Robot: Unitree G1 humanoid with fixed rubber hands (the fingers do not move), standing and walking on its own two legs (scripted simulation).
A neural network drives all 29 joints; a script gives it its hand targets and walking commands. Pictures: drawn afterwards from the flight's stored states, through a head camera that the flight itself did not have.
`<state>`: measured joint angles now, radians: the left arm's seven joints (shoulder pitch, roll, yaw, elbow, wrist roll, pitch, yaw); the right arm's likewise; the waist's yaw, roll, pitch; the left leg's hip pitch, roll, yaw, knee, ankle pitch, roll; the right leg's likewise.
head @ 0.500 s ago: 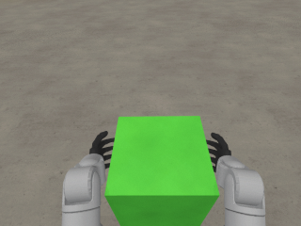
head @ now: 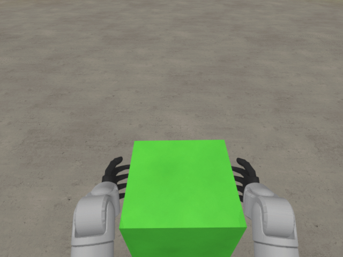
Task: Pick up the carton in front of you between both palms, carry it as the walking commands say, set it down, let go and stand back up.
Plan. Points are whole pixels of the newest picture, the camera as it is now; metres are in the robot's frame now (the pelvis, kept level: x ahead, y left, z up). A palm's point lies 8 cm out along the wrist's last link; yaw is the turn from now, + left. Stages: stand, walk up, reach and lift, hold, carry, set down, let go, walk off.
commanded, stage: carry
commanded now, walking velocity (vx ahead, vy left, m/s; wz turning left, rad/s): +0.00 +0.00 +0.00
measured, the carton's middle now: (180, 206) +0.26 +0.00 +0.00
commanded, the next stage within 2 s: hold in 0.84 s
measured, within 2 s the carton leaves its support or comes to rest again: neither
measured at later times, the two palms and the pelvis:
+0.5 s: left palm (109, 206) +0.24 +0.16 +0.04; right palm (246, 209) +0.24 -0.14 +0.04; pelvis -0.04 +0.01 +0.00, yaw +0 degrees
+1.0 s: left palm (97, 215) +0.22 +0.18 +0.04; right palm (236, 210) +0.23 -0.12 +0.04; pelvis -0.05 +0.01 +0.01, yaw +5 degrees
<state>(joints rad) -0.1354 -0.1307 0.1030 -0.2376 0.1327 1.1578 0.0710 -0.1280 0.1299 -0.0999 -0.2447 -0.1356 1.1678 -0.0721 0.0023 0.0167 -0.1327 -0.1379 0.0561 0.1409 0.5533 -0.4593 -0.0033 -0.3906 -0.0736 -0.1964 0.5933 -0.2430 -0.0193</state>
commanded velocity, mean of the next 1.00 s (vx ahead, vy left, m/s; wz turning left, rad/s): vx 0.00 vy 0.00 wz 0.00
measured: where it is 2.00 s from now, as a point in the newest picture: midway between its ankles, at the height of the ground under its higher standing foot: outside the picture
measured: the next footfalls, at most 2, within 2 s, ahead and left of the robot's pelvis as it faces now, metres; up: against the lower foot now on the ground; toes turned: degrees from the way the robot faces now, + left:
none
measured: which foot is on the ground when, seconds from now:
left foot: down 0.00-1.00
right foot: down 0.00-1.00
